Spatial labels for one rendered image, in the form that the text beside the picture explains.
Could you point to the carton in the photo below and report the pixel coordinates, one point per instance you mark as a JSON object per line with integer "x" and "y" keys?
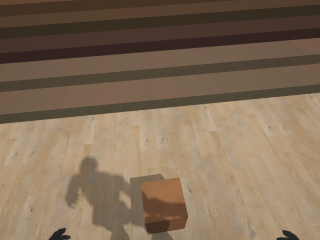
{"x": 164, "y": 205}

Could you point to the robot left hand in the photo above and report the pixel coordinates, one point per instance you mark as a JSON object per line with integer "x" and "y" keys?
{"x": 57, "y": 235}

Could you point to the robot right hand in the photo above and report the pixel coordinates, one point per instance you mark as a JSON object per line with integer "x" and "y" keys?
{"x": 289, "y": 236}

